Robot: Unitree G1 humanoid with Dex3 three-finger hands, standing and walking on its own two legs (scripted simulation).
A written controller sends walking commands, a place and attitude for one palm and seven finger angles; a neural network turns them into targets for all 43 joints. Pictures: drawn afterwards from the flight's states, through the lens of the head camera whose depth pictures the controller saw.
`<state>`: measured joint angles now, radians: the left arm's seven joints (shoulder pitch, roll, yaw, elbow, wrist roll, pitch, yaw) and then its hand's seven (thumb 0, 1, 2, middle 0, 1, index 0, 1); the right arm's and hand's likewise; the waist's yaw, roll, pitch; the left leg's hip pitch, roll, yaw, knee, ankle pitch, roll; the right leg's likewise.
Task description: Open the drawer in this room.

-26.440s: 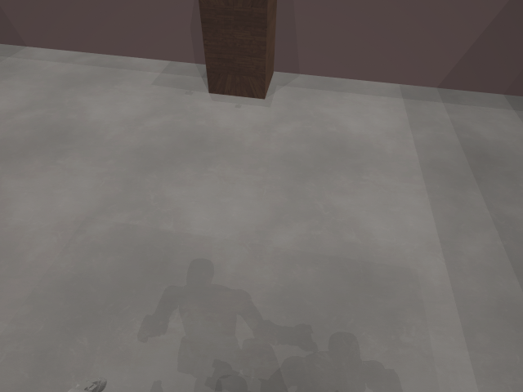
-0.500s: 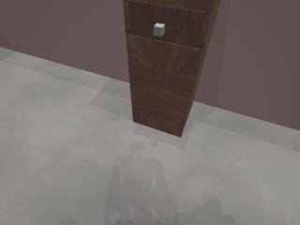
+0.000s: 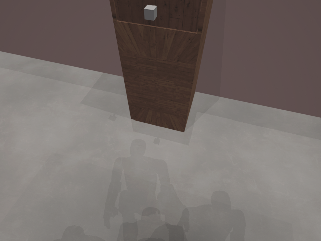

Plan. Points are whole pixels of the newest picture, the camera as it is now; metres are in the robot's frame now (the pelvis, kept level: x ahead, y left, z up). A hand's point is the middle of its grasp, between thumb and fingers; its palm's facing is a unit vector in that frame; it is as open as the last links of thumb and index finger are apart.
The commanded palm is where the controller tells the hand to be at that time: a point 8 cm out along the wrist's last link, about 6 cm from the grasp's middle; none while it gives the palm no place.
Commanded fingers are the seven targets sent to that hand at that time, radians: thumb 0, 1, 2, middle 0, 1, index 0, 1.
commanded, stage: turn to face it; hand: left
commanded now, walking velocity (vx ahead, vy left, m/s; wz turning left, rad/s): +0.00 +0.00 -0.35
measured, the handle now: (152, 10) +0.96 +0.10 +0.11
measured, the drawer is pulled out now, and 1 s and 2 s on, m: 0.00 0.00 0.00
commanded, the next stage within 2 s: take the last steps up to it in 0.34 s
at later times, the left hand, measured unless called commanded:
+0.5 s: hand out of the picture +0.04 +0.17 -0.16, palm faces -0.06 -0.98 -0.21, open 7.4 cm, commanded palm none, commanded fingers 0.00 0.90 0.90 -0.20 -0.30 -0.20 -0.30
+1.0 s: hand (98, 222) +0.18 +0.20 -0.16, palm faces -0.24 -0.95 -0.18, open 7.4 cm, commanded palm none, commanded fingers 0.00 0.90 0.90 -0.20 -0.30 -0.20 -0.30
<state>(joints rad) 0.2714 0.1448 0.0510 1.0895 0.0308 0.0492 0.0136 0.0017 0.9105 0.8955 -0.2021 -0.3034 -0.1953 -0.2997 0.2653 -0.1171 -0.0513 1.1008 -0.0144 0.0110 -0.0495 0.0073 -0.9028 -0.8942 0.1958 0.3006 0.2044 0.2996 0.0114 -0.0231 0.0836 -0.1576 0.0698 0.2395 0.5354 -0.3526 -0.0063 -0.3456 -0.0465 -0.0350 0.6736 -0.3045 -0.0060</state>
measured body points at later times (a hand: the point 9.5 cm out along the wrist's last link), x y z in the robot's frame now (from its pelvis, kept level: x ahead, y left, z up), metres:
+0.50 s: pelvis +0.00 +0.00 +0.01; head +0.03 -0.01 +0.46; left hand +0.05 +0.23 -0.14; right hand +0.09 -0.27 -0.13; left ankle -0.01 +0.14 -0.69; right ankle +0.01 -0.10 -0.73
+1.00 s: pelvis +0.08 +0.03 +0.02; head +0.11 +0.04 +0.46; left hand +0.20 +0.25 -0.14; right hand -0.09 -0.13 -0.12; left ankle +0.01 +0.13 -0.73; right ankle +0.10 -0.12 -0.67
